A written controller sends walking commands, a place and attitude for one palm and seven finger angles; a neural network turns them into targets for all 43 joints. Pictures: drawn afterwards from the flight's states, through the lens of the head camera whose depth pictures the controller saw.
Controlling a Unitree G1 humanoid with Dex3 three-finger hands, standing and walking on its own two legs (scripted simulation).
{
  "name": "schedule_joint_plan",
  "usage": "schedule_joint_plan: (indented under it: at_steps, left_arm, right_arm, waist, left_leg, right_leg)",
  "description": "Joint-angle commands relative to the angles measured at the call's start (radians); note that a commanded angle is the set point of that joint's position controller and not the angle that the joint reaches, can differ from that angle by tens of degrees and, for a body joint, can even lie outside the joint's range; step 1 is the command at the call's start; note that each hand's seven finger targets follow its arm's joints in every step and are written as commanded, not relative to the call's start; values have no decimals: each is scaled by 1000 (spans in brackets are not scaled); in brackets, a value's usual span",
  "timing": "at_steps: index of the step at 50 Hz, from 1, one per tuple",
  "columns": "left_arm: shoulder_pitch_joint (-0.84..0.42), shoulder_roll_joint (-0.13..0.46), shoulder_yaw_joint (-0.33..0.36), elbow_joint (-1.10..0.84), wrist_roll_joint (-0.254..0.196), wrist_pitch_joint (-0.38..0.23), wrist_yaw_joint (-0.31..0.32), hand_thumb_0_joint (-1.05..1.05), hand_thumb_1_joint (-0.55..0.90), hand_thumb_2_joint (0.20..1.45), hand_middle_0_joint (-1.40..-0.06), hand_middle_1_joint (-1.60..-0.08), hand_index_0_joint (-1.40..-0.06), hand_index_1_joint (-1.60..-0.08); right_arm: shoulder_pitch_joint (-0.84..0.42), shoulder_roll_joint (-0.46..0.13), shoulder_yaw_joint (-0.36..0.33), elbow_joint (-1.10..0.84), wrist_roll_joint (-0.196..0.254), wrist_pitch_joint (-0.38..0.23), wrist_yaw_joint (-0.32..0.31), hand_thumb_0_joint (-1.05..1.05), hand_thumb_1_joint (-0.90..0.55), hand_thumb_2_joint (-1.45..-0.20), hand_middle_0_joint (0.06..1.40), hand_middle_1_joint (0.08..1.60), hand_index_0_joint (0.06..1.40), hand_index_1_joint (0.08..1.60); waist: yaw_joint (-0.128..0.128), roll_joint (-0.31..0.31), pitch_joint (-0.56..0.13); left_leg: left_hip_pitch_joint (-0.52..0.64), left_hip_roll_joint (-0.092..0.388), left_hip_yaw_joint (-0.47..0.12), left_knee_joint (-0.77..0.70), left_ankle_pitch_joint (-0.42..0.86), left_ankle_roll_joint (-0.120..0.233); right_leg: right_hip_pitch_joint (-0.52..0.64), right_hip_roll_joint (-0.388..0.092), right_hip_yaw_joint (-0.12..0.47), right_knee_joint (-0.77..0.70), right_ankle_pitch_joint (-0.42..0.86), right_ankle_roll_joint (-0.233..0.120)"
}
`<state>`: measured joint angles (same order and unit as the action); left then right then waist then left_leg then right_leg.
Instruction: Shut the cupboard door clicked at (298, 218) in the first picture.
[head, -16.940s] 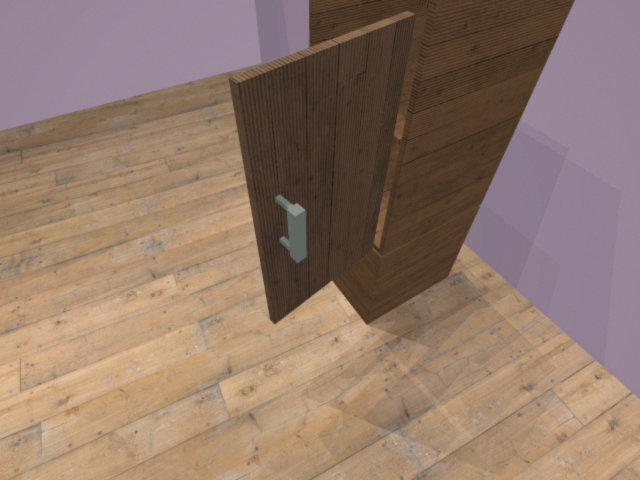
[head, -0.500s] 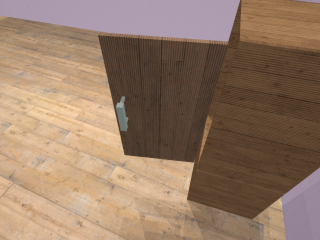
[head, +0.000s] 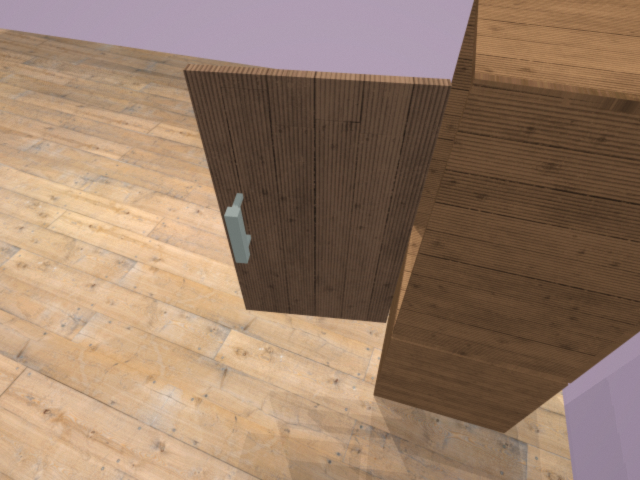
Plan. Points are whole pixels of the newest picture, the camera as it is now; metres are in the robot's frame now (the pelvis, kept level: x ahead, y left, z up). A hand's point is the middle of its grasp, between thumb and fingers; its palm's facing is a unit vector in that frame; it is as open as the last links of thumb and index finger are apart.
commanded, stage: look again from close up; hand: left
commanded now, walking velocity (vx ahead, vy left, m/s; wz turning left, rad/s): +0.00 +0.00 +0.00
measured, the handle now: (240, 228) +0.51 +0.17 -0.02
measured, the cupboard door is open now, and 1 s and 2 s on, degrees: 100 100 100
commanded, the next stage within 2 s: raise the hand and make a fist in 0.20 s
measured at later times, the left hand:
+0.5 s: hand (175, 415) +0.20 +0.20 -0.03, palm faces +0.23 -0.97 -0.05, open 7.1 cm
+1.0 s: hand (186, 441) +0.18 +0.18 -0.06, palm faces -0.06 -1.00 -0.02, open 4.8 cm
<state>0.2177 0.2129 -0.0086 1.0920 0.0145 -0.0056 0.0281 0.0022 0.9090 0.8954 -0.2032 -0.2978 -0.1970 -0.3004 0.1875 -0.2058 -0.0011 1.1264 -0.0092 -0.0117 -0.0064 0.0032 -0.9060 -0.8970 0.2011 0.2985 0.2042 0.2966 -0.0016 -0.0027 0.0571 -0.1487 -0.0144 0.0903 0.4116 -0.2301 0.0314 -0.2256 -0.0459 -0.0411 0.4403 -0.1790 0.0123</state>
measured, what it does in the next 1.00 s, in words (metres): lowers itself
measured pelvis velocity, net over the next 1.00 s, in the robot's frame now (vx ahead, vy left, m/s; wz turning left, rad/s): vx -0.01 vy -0.01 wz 0.04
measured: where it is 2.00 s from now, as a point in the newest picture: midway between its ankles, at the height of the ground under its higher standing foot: outside the picture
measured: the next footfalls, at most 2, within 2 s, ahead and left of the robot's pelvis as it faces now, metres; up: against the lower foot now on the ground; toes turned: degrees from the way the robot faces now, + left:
none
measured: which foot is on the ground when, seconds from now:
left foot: down 0.00-1.00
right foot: down 0.00-1.00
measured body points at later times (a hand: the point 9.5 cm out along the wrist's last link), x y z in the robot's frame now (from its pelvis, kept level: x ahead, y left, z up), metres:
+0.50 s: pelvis +0.00 -0.02 -0.03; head +0.01 -0.02 +0.42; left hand +0.18 +0.25 -0.02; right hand +0.13 -0.27 -0.12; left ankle +0.00 +0.10 -0.74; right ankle +0.04 -0.13 -0.74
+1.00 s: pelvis -0.01 -0.01 -0.11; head +0.06 +0.00 +0.33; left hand +0.18 +0.24 -0.05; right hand +0.20 -0.21 -0.18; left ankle +0.00 +0.10 -0.74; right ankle +0.04 -0.13 -0.74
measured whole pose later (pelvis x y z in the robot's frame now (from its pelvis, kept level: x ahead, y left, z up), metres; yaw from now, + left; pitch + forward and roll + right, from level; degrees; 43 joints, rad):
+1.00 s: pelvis -0.01 -0.01 -0.11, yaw +2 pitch +16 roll -3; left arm 0.44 0.26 0.18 -0.08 -0.32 -0.35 -0.41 0.01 0.90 0.90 -0.67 -0.81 -0.66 -0.81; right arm 0.19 -0.16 0.01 0.53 0.04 -0.24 -0.05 0.01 -0.90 -0.90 0.20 0.30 0.21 0.30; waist 0.03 0.03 -0.13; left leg -0.97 0.04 -0.02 1.28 -0.59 0.01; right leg -0.97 -0.04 -0.12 1.20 -0.50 -0.02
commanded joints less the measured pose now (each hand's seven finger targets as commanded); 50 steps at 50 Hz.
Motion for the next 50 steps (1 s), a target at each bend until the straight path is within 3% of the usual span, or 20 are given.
schedule_joint_plan:
  at_steps: [1,14,15,16,17,18,19,20,21,22,23,24,26,28,31,34,38,41,47,50]
  left_arm:
    - [26,147,26,-40,2,-18,10,0,900,900,-200,-300,-200,-300]
    - [14,163,30,-41,1,-26,7,0,900,900,-200,-300,-200,-300]
    - [104,96,13,-2,2,-26,42,0,900,900,-200,-300,-200,-300]
    - [-779,781,566,-1522,-116,-306,17,0,900,900,-200,-300,-200,-300]
    - [-52,176,71,-1191,-139,-226,-7,0,900,900,-218,-320,-218,-320]
    - [189,-10,53,-1149,-218,-103,-11,0,900,900,-237,-340,-237,-340]
    - [41,75,115,-1069,-192,-125,4,0,900,900,-255,-360,-255,-360]
    - [55,69,163,-972,-207,-173,-15,0,900,900,-273,-380,-273,-380]
    - [162,44,177,-868,-230,-241,-52,0,900,900,-292,-400,-292,-400]
    - [254,18,193,-794,-252,-324,-102,0,900,900,-310,-420,-310,-420]
    - [362,28,241,-729,-275,-407,-168,0,900,900,-328,-440,-328,-440]
    - [387,24,247,-745,-300,-499,-240,0,900,900,-347,-460,-347,-460]
    - [360,53,252,-800,-322,-672,-382,0,900,900,-383,-500,-383,-500]
    - [289,135,277,-824,-323,-766,-507,0,900,900,-420,-540,-420,-540]
    - [248,174,330,-1014,-404,-697,-563,0,900,900,-475,-600,-475,-600]
    - [193,195,343,-1253,-439,-618,-530,0,900,900,-530,-660,-530,-660]
    - [119,164,246,-1440,-379,-555,-462,0,900,900,-603,-740,-603,-740]
    - [163,162,239,-1401,-345,-500,-447,0,900,900,-658,-800,-658,-800]
    - [275,156,272,-1355,-356,-384,-438,0,900,900,-768,-920,-768,-920]
    - [293,158,287,-1362,-364,-377,-413,0,900,900,-823,-980,-823,-980]
  right_arm:
    - [18,-146,-24,-35,2,-11,-8,0,-900,-900,200,300,200,300]
    - [16,-153,-23,-25,3,-12,-9,0,-900,-900,200,300,200,300]
    - [23,-124,-18,-81,8,-22,-2,0,-900,-900,200,300,200,300]
    - [82,-326,-78,-406,-2,-192,-123,0,-900,-900,200,300,200,300]
    - [-51,-160,-33,-423,59,-243,-116,0,-900,-900,200,300,200,300]
    - [-76,-162,-17,-450,50,-292,-100,0,-900,-900,200,300,200,300]
    - [-18,-153,-25,-425,57,-328,-79,0,-900,-900,200,300,200,300]
    - [-2,-169,-53,-450,44,-339,-68,0,-900,-900,200,300,200,300]
    - [-13,-176,-66,-479,36,-348,-56,0,-900,-900,200,300,200,300]
    - [-24,-169,-75,-509,28,-356,-44,0,-900,-900,200,300,200,300]
    - [-23,-162,-87,-541,26,-359,-30,0,-900,-900,200,300,200,300]
    - [-25,-159,-90,-570,25,-363,-14,0,-900,-900,200,300,200,300]
    - [-50,-165,-101,-624,25,-378,3,0,-900,-900,200,300,200,300]
    - [-49,-176,-104,-661,31,-389,14,0,-900,-900,200,300,200,300]
    - [-82,-177,-105,-763,52,-380,-4,0,-900,-900,200,300,200,300]
    - [-50,-160,-100,-783,56,-359,-33,0,-900,-900,200,300,200,300]
    - [-17,-153,-88,-758,49,-328,-60,0,-900,-900,200,300,200,300]
    - [-12,-149,-89,-742,55,-311,-70,0,-900,-900,200,300,200,300]
    - [-45,-136,-79,-770,62,-287,-65,0,-900,-900,200,300,200,300]
    - [-48,-129,-72,-784,58,-280,-61,0,-900,-900,200,300,200,300]
  waist:
    - [2,-7,-20]
    - [1,-2,-30]
    - [10,17,-61]
    - [-119,-62,-359]
    - [-1,271,-510]
    - [22,314,-401]
    - [-57,128,-121]
    - [-63,23,44]
    - [-40,-101,78]
    - [-14,-196,68]
    - [33,-181,39]
    - [47,-205,-42]
    - [56,-157,-158]
    - [47,-56,-233]
    - [66,-7,-397]
    - [50,56,-462]
    - [-5,85,-426]
    - [-17,51,-408]
    - [26,32,-457]
    - [38,17,-457]
  left_leg:
    - [-31,126,-127,-113,48,-12]
    - [-12,127,-119,-110,75,-17]
    - [-51,163,-72,32,114,-28]
    - [132,80,-143,35,191,-1]
    - [154,11,-49,93,336,-6]
    - [78,33,-69,51,368,-48]
    - [-83,21,-117,71,152,-46]
    - [-234,9,-134,84,-26,-48]
    - [-331,1,-131,125,-148,-42]
    - [-416,-13,-122,193,-193,-42]
    - [-467,-27,-103,252,-174,-52]
    - [-518,-32,-91,325,-164,-56]
    - [-617,-34,-78,467,-159,-52]
    - [-713,-28,-82,591,-149,-43]
    - [-767,-28,-67,669,-171,-17]
    - [-745,-10,-88,700,-123,-8]
    - [-715,10,-113,718,-61,7]
    - [-728,18,-125,710,-81,5]
    - [-717,11,-138,649,-79,-7]
    - [-719,9,-143,625,-83,-12]
  right_leg:
    - [12,-85,93,-75,49,-30]
    - [26,-92,97,-97,77,-37]
    - [52,-105,76,-39,148,-25]
    - [130,-18,61,107,155,-18]
    - [34,38,-32,138,65,-42]
    - [19,35,-66,98,48,-43]
    - [-97,36,-65,81,2,-30]
    - [-201,30,-75,74,-103,-26]
    - [-282,23,-71,92,-235,-24]
    - [-343,26,-65,138,-326,-24]
    - [-341,15,-39,180,-347,-38]
    - [-362,12,-21,250,-356,-42]
    - [-417,5,35,378,-317,-50]
    - [-460,-10,116,472,-288,-61]
    - [-460,-6,164,506,-364,-43]
    - [-451,18,154,538,-285,-33]
    - [-514,48,92,588,-154,-33]
    - [-540,51,63,579,-173,-29]
    - [-493,46,19,574,-180,-30]
    - [-483,45,5,575,-192,-33]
